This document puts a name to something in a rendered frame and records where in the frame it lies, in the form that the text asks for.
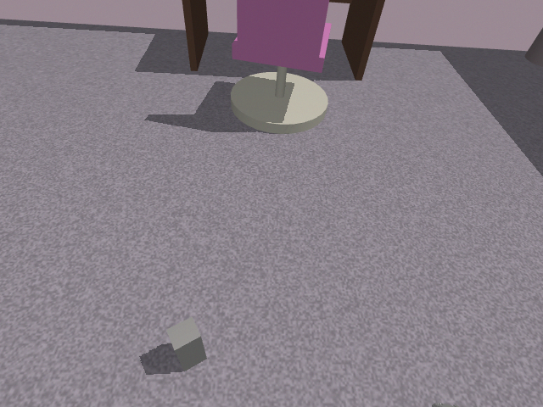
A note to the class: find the desk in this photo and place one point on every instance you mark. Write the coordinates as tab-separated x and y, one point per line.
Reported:
359	32

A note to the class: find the office chair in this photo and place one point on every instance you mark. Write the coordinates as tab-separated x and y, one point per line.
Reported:
289	34

